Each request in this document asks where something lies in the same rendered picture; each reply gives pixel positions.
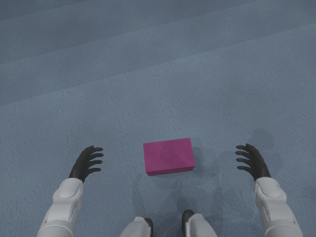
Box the robot left thigh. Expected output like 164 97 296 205
119 221 151 237

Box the left robot forearm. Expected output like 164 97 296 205
37 178 84 237

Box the carton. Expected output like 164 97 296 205
143 137 196 176

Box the robot left shin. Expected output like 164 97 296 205
134 216 147 224

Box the left robot hand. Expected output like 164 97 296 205
68 145 104 184

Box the right robot forearm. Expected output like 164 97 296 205
254 177 303 237

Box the right robot hand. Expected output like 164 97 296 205
235 143 271 182

